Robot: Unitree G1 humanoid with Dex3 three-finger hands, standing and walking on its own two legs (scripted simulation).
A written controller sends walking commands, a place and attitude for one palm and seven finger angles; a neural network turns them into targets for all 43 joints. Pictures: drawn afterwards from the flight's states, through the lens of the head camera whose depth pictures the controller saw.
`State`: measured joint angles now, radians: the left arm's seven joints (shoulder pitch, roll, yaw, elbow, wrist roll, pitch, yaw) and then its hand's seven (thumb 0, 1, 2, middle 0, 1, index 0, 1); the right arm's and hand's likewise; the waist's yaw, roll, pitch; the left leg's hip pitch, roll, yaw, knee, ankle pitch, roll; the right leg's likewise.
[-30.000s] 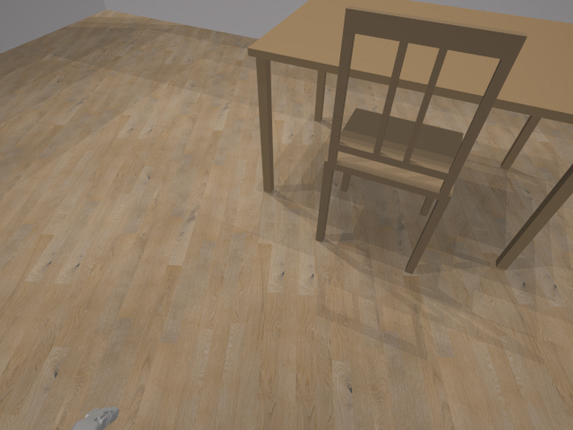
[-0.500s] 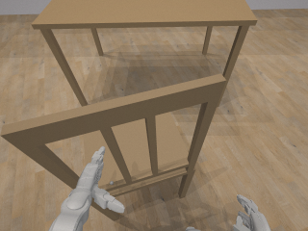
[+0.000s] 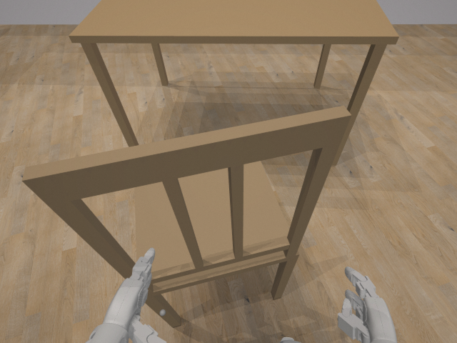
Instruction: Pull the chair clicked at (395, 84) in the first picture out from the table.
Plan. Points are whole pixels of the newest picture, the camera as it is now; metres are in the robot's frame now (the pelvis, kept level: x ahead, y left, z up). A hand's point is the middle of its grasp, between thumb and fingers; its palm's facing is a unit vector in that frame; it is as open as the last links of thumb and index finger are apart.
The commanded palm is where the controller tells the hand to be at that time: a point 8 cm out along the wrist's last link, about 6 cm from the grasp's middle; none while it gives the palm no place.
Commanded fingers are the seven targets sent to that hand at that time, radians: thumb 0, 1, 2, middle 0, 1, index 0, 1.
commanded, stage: draw the fingers out of the gap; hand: left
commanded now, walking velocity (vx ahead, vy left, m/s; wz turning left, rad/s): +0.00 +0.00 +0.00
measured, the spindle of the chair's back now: (187, 230) +0.32 +0.09 -0.01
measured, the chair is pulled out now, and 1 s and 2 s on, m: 0.60 0.60 0.60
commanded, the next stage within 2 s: draw the hand back to the body in 0.10 s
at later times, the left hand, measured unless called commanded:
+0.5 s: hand (139, 302) +0.18 +0.14 +0.05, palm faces -0.01 -1.00 -0.02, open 17.4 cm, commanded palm +0.14 +0.20 +0.05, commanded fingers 0.00 -0.55 0.20 0.00 0.00 0.00 0.00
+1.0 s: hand (90, 303) +0.17 +0.18 +0.09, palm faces +0.09 -0.91 -0.41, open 13.9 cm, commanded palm +0.15 +0.25 +0.14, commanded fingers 0.00 0.17 0.55 -0.10 -0.15 -0.10 -0.15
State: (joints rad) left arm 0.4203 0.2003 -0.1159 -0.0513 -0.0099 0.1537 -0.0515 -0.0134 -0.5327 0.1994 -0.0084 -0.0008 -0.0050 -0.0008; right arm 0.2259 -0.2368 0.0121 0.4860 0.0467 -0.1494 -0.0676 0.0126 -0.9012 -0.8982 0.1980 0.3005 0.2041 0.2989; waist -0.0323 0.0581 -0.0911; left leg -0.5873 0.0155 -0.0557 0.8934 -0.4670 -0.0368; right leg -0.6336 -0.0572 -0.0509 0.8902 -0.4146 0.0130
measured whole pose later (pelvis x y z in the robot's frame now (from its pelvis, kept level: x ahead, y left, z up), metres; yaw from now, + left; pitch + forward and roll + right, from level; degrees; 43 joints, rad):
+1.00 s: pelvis +0.01 +0.00 +0.02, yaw -1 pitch +1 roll +0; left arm 0.68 0.35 0.05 -0.43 -0.04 0.00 0.08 -0.01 -0.15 0.38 -0.07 -0.08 -0.32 -0.21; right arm 0.19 -0.21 0.01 0.56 0.04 -0.13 -0.14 0.01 -0.90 -0.90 0.20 0.30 0.20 0.30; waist 0.03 0.09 -0.01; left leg -0.34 0.04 -0.04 0.75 -0.44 -0.04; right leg -0.39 -0.03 -0.05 0.75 -0.38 0.01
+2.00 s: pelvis +0.02 +0.02 +0.05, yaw -3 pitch -3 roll -1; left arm 0.47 0.35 0.38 -0.44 -0.06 -0.11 0.13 0.01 0.89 0.90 -0.22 -0.30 -0.21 -0.30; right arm 0.15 -0.21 0.00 0.65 0.02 -0.12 -0.08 0.01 -0.90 -0.90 0.20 0.30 0.20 0.30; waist 0.08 0.08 0.06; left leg -0.10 0.03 0.00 0.47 -0.32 -0.01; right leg -0.15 -0.03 -0.02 0.43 -0.24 0.03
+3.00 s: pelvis -0.07 +0.01 +0.03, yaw -2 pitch +1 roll +0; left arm 0.57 0.41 0.46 -0.53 -0.02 -0.26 0.17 0.01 0.89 0.90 -0.22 -0.30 -0.21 -0.30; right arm 0.20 -0.20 -0.03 0.62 0.00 -0.13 -0.09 0.01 -0.90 -0.90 0.20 0.30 0.20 0.30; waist 0.02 0.04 0.05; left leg -0.43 0.02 -0.03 0.66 -0.31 -0.01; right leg -0.45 -0.02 0.00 0.56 -0.14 0.02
